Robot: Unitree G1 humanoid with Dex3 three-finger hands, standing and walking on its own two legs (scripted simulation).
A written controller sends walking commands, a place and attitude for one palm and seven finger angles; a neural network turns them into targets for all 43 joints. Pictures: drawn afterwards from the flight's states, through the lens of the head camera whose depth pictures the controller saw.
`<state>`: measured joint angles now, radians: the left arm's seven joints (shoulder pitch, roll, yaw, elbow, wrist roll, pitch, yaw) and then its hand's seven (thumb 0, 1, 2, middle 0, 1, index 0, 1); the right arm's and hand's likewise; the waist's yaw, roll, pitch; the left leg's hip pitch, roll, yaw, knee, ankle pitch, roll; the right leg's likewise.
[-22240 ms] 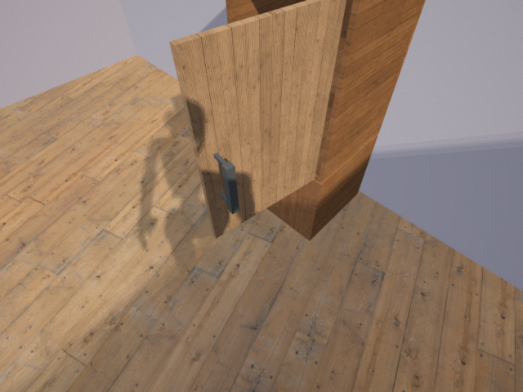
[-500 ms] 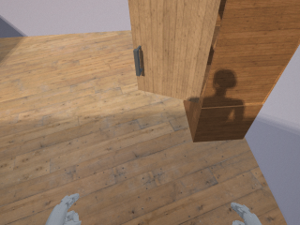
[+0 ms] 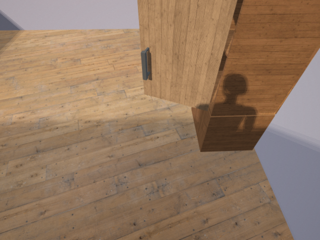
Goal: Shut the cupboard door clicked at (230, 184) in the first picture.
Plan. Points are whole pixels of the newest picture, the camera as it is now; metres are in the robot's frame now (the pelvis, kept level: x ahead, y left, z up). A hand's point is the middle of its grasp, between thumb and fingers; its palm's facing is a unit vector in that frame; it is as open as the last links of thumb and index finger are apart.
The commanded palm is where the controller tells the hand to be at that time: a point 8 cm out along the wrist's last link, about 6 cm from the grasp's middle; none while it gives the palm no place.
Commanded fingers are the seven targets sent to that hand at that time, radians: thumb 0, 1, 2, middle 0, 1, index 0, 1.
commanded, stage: let the arm hang, fingers relaxed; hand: left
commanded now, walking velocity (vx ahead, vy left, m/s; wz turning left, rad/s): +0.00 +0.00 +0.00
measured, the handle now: (146, 64) +0.96 +0.12 -0.10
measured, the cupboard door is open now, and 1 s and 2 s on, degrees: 66 66 66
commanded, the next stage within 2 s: look to check the result in 0.40 s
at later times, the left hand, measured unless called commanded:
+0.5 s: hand out of the picture -0.01 +0.16 -0.17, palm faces +0.04 -0.98 -0.18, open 7.4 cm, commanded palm none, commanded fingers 0.00 0.90 0.90 -0.20 -0.30 -0.20 -0.30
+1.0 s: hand out of the picture +0.02 +0.17 -0.17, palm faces +0.03 -0.98 -0.19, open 7.4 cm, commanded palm none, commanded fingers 0.00 0.90 0.90 -0.20 -0.30 -0.20 -0.30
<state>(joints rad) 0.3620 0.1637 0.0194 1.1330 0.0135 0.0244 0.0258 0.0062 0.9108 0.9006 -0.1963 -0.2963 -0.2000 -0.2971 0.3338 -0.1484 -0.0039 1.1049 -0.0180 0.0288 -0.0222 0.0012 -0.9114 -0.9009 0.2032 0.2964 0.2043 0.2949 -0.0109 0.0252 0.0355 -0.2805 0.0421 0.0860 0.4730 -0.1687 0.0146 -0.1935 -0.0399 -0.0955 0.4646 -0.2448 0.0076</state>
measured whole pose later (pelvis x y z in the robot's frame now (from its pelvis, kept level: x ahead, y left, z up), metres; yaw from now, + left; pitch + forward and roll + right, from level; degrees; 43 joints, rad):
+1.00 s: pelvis +0.02 -0.01 +0.00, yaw +0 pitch -1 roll +0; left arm 0.28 0.15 0.02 1.12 0.01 0.01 0.02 0.00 0.90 0.90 -0.20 -0.30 -0.20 -0.30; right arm 0.26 -0.16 -0.01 1.11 -0.02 0.01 -0.03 0.00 -0.91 -0.90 0.20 0.30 0.20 0.29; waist -0.01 0.01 0.04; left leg -0.22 0.04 0.09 0.42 -0.18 0.00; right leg -0.14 -0.04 -0.09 0.42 -0.25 0.01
